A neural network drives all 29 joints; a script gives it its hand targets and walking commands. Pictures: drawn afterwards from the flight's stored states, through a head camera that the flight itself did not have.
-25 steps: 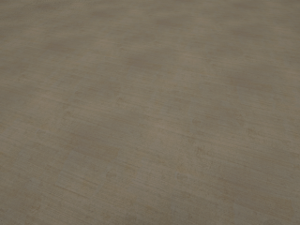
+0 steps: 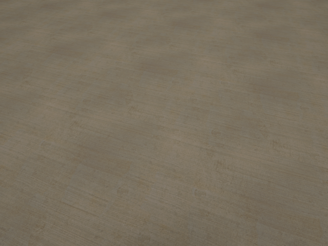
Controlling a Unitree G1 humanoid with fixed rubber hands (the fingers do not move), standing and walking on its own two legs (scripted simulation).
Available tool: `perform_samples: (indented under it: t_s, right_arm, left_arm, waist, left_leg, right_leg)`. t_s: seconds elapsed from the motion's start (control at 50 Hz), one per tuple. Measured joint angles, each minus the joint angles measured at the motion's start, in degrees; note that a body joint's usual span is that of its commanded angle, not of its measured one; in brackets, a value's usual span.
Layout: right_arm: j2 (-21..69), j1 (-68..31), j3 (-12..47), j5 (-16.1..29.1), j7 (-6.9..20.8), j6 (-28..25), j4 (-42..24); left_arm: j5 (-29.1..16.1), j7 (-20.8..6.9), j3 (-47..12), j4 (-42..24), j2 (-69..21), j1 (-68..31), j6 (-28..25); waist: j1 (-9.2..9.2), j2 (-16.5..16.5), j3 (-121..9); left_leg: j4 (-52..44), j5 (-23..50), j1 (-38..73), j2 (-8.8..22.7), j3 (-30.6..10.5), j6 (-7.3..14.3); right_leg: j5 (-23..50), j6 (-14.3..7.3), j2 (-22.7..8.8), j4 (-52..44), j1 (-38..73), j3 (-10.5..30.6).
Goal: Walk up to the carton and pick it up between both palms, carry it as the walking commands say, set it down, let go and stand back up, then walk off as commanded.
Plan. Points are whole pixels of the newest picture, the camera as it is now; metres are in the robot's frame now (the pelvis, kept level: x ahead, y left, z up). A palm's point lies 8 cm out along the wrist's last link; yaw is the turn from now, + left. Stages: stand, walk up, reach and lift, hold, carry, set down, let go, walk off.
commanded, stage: stand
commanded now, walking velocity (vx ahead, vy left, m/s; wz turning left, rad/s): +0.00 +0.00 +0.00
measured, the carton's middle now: out of the picture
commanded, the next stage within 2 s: walk off in 0.46 s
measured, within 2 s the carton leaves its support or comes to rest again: neither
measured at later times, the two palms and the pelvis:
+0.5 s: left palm out of the picture +0.05 +0.30 -0.12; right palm out of the picture +0.05 -0.29 -0.12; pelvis -0.01 +0.01 +0.00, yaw +0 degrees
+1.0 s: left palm out of the picture +0.01 +0.28 -0.14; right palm out of the picture +0.03 -0.29 -0.14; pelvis -0.05 +0.00 -0.01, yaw -1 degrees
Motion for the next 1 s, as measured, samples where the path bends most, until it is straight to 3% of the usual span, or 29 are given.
perform_samples:
  t_s: [0.46, 0.74, 0.94, 1.0]
  right_arm:
    - [-10.59, -6.95, -1.89, -0.13, 0.95, -1.19, -6.57]
    - [-13.65, -12.3, -0.79, 0.75, 2.15, -0.85, -5.44]
    - [-11.07, -12.75, -1.26, 0.44, 1.83, 3.14, -6.78]
    - [-10.96, -13.24, -1.83, -0.1, 1.65, 4.08, -7.76]
  left_arm:
    - [0.35, -0.89, 2.0, -6.88, 10.4, -5.99, -0.89]
    - [-0.44, -1.94, 0.43, -6.69, 13.65, -11.17, -0.57]
    - [-0.41, -1.51, 0.64, -7.77, 11.56, -11.1, 2.85]
    - [-0.02, -1.54, 1.18, -8.34, 10.85, -10.2, 3.89]
  waist:
    - [0.04, -0.11, 1.42]
    - [0.19, -0.15, 0.88]
    - [0.29, -0.91, 3.52]
    - [0.46, -0.1, 4.49]
  left_leg:
    - [0.13, 0.26, 0.52, -0.53, 0.33, 0.54]
    - [-2.22, 1.69, 1.19, -0.79, 0.22, 0.53]
    - [6.43, 0.0, -6.81, -0.77, 0.62, 0.96]
    - [9.22, -0.24, -9.11, 0.27, 0.7, 0.73]
  right_leg:
    - [0.2, 0.52, -0.54, 0.42, 0.32, 0.35]
    - [1.64, 0.88, -0.75, -2.06, 1.13, 0.21]
    - [-0.31, 0.36, -1.1, 9.76, -8.55, 0.28]
    - [-8.72, -0.52, -0.49, 19.84, -12.2, -0.69]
